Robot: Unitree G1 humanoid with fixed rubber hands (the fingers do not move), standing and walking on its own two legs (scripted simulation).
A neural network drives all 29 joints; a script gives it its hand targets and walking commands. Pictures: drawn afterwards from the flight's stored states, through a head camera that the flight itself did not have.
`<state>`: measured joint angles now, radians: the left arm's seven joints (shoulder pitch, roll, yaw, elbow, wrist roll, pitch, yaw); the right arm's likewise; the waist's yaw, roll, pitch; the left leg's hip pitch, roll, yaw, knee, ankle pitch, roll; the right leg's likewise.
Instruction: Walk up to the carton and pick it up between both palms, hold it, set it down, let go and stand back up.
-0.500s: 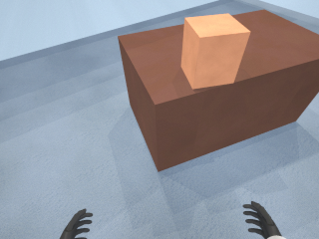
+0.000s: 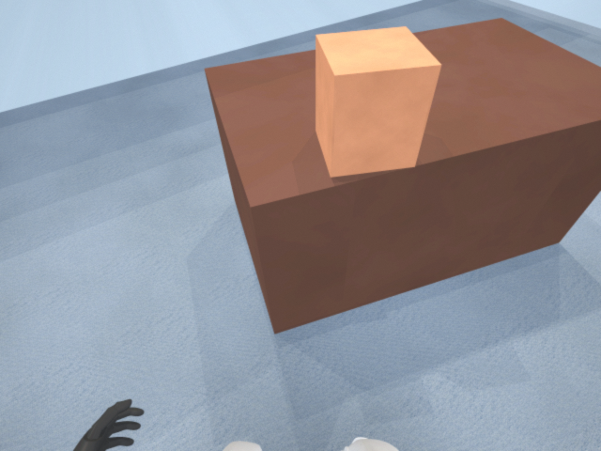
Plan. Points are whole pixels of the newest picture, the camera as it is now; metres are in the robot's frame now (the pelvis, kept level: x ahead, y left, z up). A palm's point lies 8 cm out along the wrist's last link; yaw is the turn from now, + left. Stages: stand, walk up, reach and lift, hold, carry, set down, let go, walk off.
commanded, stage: walk up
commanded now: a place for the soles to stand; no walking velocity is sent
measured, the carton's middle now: (367, 103) +0.83 -0.10 +0.03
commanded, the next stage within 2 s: none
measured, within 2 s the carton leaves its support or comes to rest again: neither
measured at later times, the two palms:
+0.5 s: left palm out of the picture +0.14 +0.15 -0.08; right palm out of the picture +0.11 -0.49 -0.09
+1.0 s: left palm (340, 391) +0.21 -0.02 -0.07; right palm out of the picture +0.22 -0.67 -0.09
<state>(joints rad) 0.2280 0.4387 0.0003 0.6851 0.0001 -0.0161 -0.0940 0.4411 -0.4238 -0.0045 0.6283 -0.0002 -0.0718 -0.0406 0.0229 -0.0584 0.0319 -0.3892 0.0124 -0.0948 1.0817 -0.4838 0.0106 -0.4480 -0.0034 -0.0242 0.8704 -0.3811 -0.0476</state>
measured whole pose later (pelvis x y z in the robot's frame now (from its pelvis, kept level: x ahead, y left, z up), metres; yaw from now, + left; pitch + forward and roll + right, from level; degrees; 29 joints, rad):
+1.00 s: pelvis +0.15 -0.34 +0.00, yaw +4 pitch -5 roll +5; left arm 0.30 0.44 0.00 0.68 0.00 0.00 -0.07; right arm 0.44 -0.47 -0.04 0.70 0.00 -0.04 -0.06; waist 0.02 -0.04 0.12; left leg -0.41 -0.07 -0.19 1.23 -0.43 0.05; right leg -0.34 -0.01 -0.05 0.88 -0.47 -0.02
